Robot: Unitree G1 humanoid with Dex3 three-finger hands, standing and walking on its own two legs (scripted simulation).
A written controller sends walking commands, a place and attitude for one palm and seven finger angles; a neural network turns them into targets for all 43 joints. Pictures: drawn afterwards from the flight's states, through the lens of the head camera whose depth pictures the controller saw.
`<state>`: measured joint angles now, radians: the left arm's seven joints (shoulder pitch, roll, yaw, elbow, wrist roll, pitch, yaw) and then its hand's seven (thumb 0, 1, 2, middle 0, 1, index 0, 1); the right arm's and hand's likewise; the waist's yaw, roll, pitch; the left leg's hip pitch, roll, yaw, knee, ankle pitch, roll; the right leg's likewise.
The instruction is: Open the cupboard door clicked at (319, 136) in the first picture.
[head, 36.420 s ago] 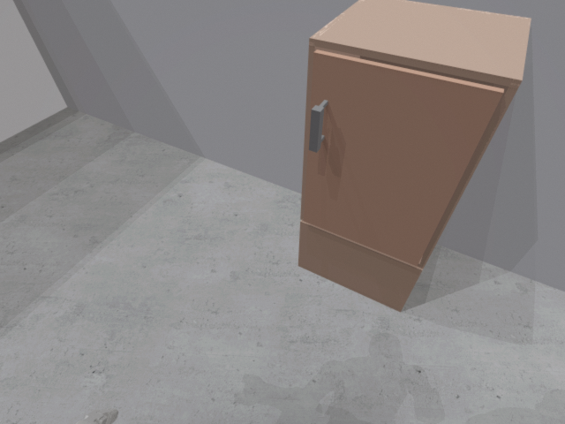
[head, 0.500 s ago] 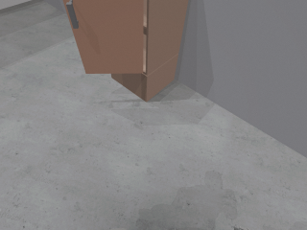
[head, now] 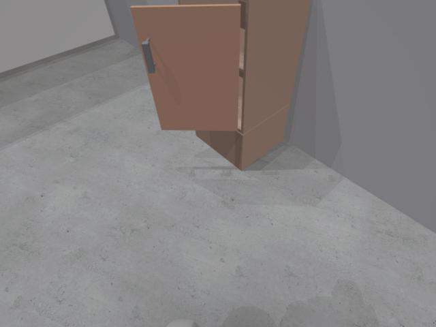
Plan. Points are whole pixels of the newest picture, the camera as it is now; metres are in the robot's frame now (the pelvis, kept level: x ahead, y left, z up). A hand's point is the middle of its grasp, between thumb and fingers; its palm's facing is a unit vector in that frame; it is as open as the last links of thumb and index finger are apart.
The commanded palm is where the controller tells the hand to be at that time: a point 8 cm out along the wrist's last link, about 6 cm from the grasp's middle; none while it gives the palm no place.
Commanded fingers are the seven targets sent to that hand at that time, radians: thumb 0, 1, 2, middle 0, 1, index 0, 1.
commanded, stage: take the last steps up to it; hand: left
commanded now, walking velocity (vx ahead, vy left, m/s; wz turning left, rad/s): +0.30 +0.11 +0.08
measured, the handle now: (149, 55) +1.07 +0.36 -0.02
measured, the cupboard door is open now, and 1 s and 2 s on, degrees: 45 45 45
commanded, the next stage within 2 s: come to a stop and stand still in 1.16 s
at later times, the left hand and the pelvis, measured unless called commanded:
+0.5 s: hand (111, 296) +0.21 +0.27 -0.16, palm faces +0.05 -0.98 -0.21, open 7.4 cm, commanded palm none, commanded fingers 0.00 0.90 0.90 -0.20 -0.30 -0.20 -0.30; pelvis +0.16 +0.08 +0.00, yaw +0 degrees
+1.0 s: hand (132, 255) +0.31 +0.25 -0.17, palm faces +0.10 -0.98 -0.16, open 7.3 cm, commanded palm none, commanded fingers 0.00 0.90 0.90 -0.20 -0.30 -0.20 -0.30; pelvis +0.36 +0.08 +0.00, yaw +1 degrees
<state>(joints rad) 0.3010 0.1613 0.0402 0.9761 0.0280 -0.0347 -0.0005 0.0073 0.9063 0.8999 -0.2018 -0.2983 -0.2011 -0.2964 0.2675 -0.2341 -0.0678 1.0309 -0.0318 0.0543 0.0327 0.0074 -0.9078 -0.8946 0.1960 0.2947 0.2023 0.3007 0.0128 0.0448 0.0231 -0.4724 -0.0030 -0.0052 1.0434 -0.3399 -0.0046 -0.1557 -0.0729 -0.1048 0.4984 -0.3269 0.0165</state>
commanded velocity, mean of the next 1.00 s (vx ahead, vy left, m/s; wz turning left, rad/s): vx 0.29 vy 0.05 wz -0.02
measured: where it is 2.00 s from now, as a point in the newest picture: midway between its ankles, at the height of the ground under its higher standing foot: (209, 272)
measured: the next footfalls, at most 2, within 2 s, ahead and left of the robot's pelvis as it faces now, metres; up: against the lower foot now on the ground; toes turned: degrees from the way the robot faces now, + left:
left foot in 0.26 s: +0.19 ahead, +0.19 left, +0.00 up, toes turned +8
right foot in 0.64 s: +0.32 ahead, -0.03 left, +0.00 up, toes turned -8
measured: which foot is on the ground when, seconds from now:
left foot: up 0.00-0.24, down 0.26-0.64, up 0.66-1.00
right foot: down 0.00-0.26, up 0.28-0.62, down 0.64-1.00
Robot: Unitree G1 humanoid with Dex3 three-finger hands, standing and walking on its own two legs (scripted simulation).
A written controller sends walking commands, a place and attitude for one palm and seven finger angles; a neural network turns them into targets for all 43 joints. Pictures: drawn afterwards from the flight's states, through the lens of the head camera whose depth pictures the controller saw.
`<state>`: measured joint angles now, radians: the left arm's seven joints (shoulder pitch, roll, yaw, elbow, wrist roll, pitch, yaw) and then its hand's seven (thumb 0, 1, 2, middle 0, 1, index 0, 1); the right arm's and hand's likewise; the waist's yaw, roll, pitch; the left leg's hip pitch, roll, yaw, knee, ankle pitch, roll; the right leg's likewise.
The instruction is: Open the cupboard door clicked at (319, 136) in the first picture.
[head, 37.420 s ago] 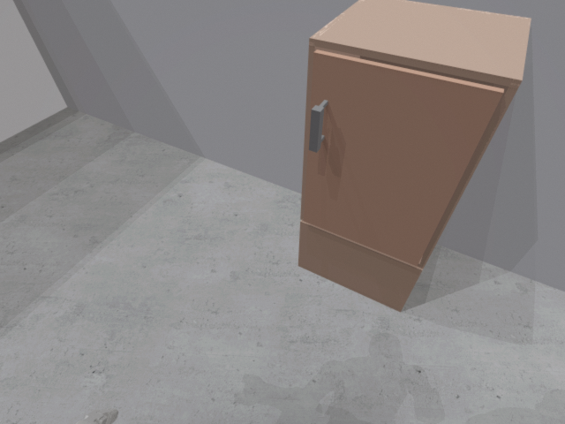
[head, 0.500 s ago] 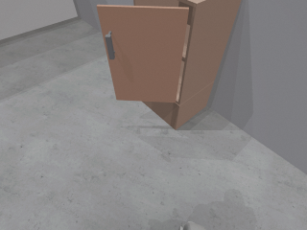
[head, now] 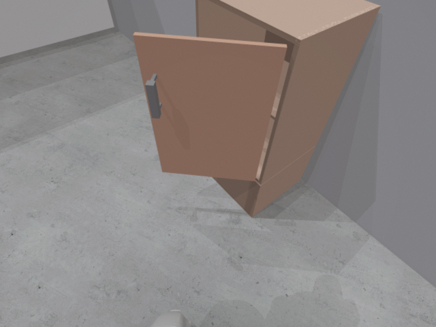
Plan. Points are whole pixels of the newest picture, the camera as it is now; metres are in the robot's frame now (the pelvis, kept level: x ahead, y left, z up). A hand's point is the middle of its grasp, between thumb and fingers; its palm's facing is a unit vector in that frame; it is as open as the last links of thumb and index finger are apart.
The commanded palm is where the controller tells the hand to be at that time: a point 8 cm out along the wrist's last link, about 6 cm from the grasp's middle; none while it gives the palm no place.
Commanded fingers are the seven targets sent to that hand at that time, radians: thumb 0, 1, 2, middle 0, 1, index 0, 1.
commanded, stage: take the last steps up to it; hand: left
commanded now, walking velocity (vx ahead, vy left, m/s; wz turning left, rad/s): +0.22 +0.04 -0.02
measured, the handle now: (155, 96) +0.72 +0.27 -0.02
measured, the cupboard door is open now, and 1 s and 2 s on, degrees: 45 45 45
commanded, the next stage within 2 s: come to a stop and stand still in 0.16 s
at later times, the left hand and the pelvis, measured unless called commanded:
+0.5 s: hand (129, 283) +0.22 +0.23 -0.17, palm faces -0.03 -0.98 -0.21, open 7.3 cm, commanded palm none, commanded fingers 0.00 0.90 0.90 -0.20 -0.30 -0.20 -0.30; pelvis +0.13 +0.04 +0.00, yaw -2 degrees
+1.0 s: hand (106, 317) +0.15 +0.26 -0.19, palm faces -0.04 -0.97 -0.24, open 7.4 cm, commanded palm none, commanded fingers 0.00 0.90 0.90 -0.20 -0.30 -0.20 -0.30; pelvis +0.11 +0.07 -0.02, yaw -3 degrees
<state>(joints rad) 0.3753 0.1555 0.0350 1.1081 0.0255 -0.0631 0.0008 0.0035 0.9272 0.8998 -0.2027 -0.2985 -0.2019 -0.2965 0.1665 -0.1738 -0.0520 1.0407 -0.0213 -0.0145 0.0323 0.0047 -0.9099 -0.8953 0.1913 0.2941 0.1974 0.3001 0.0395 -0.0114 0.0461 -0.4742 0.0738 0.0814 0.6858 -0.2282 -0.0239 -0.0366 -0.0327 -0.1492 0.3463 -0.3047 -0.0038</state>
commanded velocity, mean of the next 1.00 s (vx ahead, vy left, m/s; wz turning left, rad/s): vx -0.05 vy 0.00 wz -0.01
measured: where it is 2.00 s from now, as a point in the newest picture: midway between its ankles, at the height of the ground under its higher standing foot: outside the picture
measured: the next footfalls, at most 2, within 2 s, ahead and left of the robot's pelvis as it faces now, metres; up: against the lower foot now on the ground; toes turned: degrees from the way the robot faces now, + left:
left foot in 0.08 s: +0.18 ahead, +0.14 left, +0.00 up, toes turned +2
right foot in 0.52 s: +0.18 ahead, -0.09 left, +0.00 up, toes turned -4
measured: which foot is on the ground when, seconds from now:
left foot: up 0.00-0.06, down 0.08-1.00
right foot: down 0.00-0.08, up 0.10-0.50, down 0.52-1.00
